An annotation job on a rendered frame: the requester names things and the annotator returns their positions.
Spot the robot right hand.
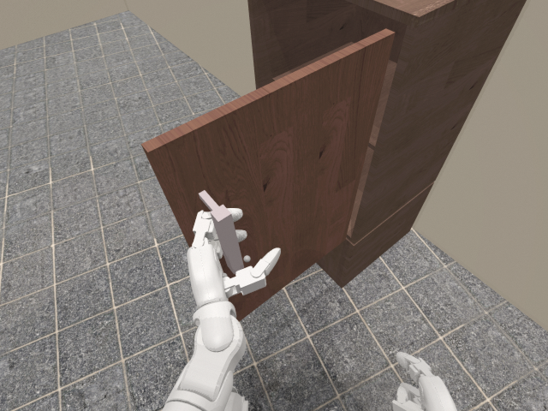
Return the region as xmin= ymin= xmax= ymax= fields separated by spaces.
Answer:
xmin=392 ymin=352 xmax=457 ymax=411

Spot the handle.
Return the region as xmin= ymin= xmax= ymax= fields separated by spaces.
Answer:
xmin=199 ymin=190 xmax=244 ymax=275

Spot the cupboard door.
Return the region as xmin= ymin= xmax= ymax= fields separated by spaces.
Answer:
xmin=141 ymin=28 xmax=395 ymax=322

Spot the robot left hand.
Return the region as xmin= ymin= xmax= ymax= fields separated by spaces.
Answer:
xmin=187 ymin=208 xmax=281 ymax=309

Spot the robot left thigh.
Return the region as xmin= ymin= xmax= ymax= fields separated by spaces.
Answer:
xmin=224 ymin=392 xmax=248 ymax=411

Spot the left robot forearm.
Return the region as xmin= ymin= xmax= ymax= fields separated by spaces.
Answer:
xmin=162 ymin=301 xmax=246 ymax=411

